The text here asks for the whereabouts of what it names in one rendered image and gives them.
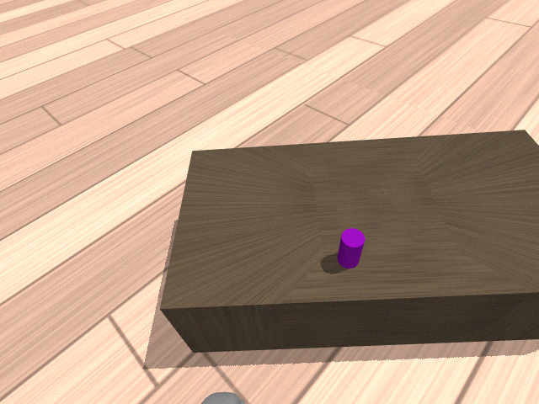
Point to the can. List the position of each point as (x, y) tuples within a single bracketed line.
[(350, 248)]

